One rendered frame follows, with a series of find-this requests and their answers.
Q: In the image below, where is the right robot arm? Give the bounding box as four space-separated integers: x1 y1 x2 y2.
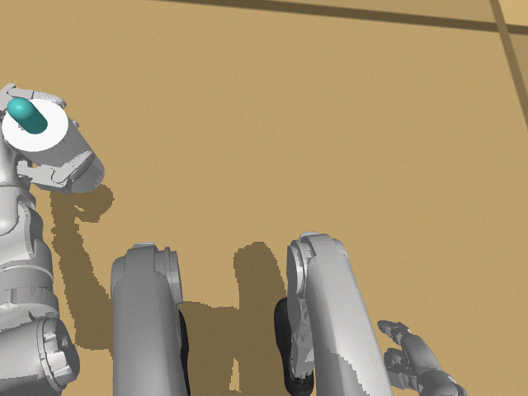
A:
417 370 468 396

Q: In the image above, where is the left robot arm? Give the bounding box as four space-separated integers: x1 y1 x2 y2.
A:
0 185 80 396

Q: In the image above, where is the left robot hand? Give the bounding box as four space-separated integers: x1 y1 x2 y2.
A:
0 83 95 194

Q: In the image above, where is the right robot hand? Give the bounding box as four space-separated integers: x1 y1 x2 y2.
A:
377 320 443 391

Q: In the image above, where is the right robot foot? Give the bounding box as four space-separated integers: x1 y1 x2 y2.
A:
274 298 314 396

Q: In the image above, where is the bottle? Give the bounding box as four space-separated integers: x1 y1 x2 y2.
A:
2 97 105 193

